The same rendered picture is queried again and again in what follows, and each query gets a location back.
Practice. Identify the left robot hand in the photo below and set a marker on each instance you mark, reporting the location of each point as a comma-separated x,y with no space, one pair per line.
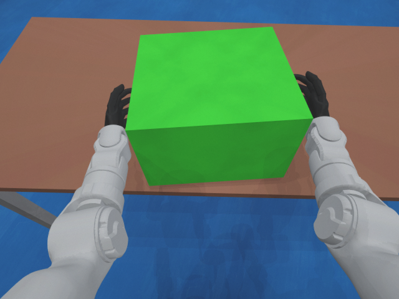
115,113

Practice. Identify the robot right upper arm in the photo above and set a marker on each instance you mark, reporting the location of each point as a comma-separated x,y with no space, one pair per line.
363,237

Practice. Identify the carton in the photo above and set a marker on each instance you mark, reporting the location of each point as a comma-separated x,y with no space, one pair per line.
212,106

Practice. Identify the robot left upper arm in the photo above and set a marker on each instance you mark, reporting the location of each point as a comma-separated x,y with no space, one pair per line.
83,246

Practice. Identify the robot right forearm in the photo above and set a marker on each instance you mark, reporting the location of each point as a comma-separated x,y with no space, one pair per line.
330,165

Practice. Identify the robot left forearm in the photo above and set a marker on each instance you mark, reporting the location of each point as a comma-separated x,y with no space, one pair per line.
106,175

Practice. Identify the right robot hand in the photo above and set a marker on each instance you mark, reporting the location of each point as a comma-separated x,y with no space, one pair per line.
314,94

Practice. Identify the table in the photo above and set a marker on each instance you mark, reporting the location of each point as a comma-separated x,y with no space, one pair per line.
56,81

